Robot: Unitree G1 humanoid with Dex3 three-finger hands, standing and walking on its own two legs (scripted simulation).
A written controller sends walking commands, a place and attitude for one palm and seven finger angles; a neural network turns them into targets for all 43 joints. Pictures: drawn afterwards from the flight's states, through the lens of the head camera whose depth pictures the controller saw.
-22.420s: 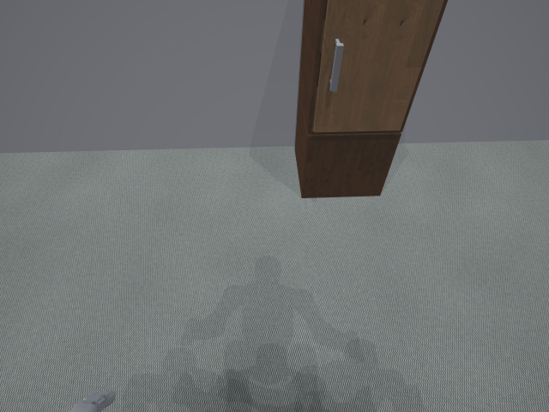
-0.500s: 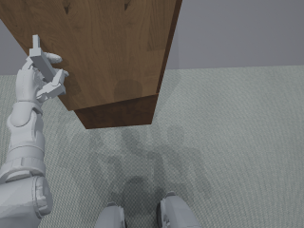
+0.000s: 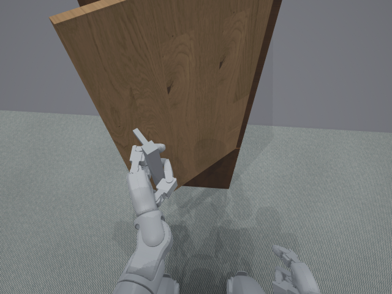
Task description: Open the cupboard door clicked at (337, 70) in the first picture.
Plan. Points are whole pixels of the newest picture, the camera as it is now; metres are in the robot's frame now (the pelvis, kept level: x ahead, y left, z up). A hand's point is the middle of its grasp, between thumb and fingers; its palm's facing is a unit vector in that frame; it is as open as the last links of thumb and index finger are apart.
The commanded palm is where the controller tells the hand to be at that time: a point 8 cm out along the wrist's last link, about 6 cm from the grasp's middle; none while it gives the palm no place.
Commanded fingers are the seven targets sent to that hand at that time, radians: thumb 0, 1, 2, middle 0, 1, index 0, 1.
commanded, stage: pull the door open along its arc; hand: left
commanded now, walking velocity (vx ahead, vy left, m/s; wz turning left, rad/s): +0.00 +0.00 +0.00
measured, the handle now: (150, 161) +0.37 +0.12 +0.03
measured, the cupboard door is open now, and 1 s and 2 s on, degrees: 42 49 52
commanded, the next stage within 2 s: open thumb and fingers to let go in 0.08 s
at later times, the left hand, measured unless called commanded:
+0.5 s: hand (186, 190) +0.31 +0.04 +0.04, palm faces +0.41 -0.91 -0.03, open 8.4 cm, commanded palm +0.26 +0.09 +0.03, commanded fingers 0.00 -0.29 0.39 -0.31 -1.22 -0.31 -1.22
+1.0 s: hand (187, 193) +0.30 +0.04 +0.04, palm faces +0.34 -0.94 -0.01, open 15.3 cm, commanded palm +0.26 +0.09 +0.03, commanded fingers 0.00 -0.50 0.30 -0.15 -0.30 -0.15 -0.30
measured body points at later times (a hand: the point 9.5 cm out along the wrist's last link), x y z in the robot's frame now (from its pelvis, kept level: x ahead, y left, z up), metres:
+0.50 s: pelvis -0.01 -0.05 +0.00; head +0.06 -0.07 +0.44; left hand +0.28 +0.09 +0.04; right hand +0.16 -0.27 -0.12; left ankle -0.02 +0.11 -0.66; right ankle +0.02 -0.12 -0.66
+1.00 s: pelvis -0.02 -0.03 +0.00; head +0.05 -0.04 +0.44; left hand +0.28 +0.09 +0.04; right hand +0.15 -0.24 -0.12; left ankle -0.02 +0.11 -0.66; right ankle +0.02 -0.12 -0.66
